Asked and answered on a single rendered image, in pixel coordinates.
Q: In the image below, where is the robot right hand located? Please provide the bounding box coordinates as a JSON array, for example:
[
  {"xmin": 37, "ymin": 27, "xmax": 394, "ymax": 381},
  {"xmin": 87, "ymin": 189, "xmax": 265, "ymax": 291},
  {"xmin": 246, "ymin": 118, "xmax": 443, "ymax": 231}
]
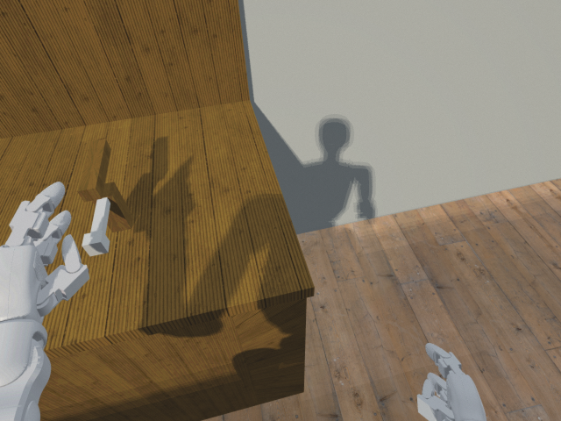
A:
[{"xmin": 417, "ymin": 343, "xmax": 486, "ymax": 421}]

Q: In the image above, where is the robot left hand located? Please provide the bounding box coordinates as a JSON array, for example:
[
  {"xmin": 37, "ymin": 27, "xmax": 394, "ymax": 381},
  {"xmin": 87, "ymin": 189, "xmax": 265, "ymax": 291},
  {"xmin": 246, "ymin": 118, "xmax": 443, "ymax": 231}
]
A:
[{"xmin": 0, "ymin": 182, "xmax": 89, "ymax": 324}]

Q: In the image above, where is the tap lever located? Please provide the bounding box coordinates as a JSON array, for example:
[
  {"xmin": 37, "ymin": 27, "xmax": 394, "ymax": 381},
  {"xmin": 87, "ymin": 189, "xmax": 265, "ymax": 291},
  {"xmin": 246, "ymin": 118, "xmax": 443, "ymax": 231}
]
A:
[{"xmin": 82, "ymin": 197, "xmax": 110, "ymax": 256}]

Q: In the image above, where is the robot left forearm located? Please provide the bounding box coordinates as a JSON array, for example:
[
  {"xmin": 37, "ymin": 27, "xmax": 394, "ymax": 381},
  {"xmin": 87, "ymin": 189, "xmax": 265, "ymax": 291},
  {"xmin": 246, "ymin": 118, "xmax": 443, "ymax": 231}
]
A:
[{"xmin": 0, "ymin": 319, "xmax": 51, "ymax": 421}]

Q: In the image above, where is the counter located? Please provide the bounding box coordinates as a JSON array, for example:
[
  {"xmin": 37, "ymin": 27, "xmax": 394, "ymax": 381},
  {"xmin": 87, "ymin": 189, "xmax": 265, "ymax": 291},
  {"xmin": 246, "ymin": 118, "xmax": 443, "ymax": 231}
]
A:
[{"xmin": 0, "ymin": 0, "xmax": 315, "ymax": 421}]

